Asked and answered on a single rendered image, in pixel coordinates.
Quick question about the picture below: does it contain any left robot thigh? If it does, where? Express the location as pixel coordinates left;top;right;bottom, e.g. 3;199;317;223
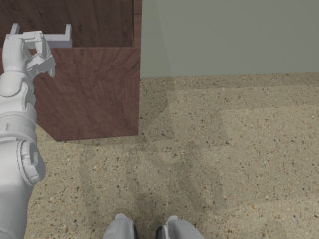
102;218;135;239

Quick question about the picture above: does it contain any drawer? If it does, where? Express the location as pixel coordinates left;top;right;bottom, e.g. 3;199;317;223
0;0;133;48

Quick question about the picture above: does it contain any robot thigh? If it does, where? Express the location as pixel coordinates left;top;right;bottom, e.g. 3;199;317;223
162;219;205;239
102;218;135;239

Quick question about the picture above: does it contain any handle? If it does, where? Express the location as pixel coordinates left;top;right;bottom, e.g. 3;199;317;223
4;23;73;48

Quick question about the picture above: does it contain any robot left hand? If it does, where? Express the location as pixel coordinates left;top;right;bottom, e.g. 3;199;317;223
2;31;56;82

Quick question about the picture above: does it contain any cabinet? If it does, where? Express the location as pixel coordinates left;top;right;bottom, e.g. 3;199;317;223
0;0;143;142

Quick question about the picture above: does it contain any right robot thigh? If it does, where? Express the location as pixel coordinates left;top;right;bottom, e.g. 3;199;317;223
162;219;205;239

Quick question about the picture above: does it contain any left robot upper arm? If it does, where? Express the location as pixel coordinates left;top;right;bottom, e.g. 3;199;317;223
0;140;46;239

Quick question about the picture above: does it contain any robot left forearm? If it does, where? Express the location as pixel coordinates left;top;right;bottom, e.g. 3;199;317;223
0;71;38;146

